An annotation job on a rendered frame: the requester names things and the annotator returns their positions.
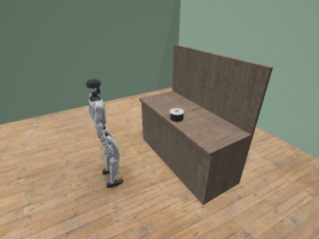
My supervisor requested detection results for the right robot hand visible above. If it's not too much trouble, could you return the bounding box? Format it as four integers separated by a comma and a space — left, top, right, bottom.
104, 145, 115, 159

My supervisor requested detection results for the humanoid robot head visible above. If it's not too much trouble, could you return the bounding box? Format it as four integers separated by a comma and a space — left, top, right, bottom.
86, 79, 101, 102

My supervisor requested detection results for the pot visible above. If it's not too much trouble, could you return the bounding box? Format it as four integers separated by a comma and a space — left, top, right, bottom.
170, 114, 183, 122

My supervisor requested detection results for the table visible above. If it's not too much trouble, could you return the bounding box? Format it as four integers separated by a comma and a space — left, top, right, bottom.
139, 44, 273, 205

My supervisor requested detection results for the lid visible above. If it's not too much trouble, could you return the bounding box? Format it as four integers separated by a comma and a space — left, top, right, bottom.
169, 108, 184, 116

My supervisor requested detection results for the robot right forearm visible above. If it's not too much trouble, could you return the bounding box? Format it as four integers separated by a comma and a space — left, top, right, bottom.
97, 124, 109, 147

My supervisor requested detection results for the right robot upper arm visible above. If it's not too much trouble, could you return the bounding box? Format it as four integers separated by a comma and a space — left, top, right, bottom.
94, 102, 104, 129

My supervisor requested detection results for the left robot thigh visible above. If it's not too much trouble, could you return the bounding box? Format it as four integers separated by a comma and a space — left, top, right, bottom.
107, 128, 114, 154

